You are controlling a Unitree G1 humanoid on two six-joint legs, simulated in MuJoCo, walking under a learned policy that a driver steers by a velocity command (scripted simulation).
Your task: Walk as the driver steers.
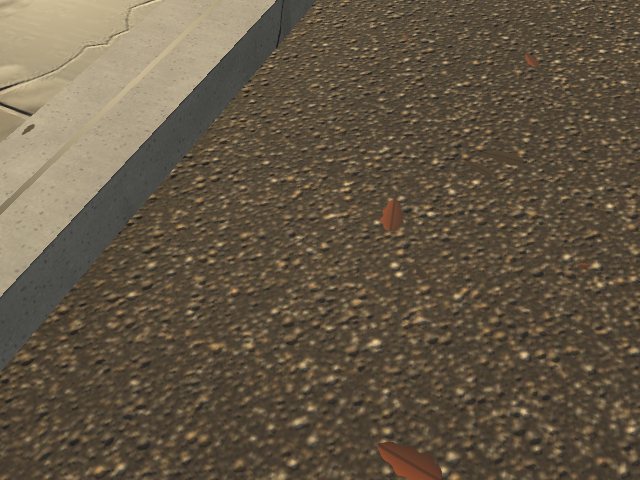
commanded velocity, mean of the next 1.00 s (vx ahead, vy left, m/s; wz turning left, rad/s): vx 0.50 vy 0.00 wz -0.46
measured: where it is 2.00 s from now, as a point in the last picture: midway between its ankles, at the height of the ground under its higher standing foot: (508, 325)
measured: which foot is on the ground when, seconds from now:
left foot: up 0.00-0.14, down 0.16-0.68, up 0.70-1.00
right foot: down 0.00-0.16, up 0.18-0.66, down 0.68-1.00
